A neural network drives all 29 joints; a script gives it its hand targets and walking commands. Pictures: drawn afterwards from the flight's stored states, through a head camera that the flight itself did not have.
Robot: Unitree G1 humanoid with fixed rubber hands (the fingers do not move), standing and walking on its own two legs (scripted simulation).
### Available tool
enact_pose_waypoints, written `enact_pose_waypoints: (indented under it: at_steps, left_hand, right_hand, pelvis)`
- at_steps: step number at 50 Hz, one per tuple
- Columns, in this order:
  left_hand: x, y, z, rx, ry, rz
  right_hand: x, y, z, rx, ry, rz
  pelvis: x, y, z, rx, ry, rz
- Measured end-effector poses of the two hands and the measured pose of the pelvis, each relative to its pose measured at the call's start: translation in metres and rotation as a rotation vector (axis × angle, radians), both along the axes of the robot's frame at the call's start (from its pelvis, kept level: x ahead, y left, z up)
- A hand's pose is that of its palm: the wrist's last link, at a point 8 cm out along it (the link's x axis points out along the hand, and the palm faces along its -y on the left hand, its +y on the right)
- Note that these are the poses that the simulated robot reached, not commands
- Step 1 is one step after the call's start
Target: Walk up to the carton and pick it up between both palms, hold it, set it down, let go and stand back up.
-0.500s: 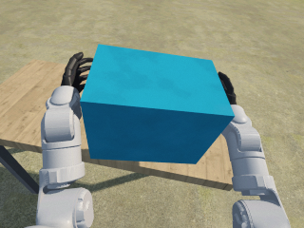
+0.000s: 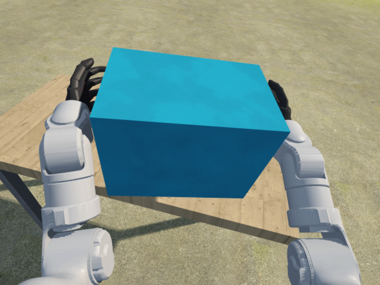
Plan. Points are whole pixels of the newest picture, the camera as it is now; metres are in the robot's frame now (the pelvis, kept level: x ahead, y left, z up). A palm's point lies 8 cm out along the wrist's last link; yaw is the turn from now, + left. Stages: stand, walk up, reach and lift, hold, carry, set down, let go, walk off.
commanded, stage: hold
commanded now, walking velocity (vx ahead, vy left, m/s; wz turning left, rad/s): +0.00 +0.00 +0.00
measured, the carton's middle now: (184, 129) +0.36 +0.01 +0.18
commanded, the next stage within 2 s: none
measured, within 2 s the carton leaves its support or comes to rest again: neither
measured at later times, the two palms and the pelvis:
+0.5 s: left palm (83, 113) +0.35 +0.18 +0.22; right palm (282, 131) +0.34 -0.19 +0.19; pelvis +0.00 +0.00 +0.00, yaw -1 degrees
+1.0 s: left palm (87, 111) +0.36 +0.18 +0.22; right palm (282, 130) +0.35 -0.19 +0.19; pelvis +0.00 +0.00 +0.00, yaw -1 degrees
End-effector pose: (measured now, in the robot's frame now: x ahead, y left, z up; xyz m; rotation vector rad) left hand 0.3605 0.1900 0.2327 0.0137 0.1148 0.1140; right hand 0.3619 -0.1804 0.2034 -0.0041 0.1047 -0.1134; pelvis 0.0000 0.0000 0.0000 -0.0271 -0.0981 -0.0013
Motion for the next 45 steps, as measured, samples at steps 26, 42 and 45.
enact_pose_waypoints:
  at_steps: [26,42,45]
  left_hand:
    - [-0.012,-0.004,-0.011,-0.019,-0.009,-0.019]
    - [-0.006,-0.005,-0.008,-0.012,0.005,-0.020]
    - [-0.006,-0.008,-0.010,-0.013,0.009,-0.025]
  right_hand:
    - [-0.018,-0.004,-0.010,-0.001,-0.008,-0.022]
    - [-0.013,-0.005,-0.006,0.000,0.004,-0.022]
    - [-0.014,-0.008,-0.009,0.000,0.009,-0.026]
  pelvis:
    - [-0.001,0.002,0.001,0.005,-0.017,-0.019]
    - [-0.002,0.004,0.001,0.003,-0.009,-0.010]
    - [-0.002,0.004,0.001,0.004,-0.010,-0.014]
